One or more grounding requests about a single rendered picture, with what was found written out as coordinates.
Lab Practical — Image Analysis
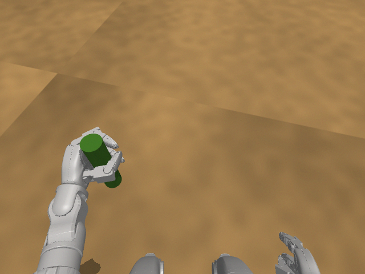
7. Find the left robot arm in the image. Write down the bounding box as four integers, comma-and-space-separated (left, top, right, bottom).
33, 183, 88, 274

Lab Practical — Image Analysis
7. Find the right robot hand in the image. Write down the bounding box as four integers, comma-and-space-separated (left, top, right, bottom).
275, 232, 321, 274

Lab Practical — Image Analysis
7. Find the can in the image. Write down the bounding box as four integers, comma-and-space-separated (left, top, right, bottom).
80, 134, 122, 188

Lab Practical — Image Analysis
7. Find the left robot hand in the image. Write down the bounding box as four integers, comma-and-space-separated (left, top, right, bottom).
61, 127, 125, 189

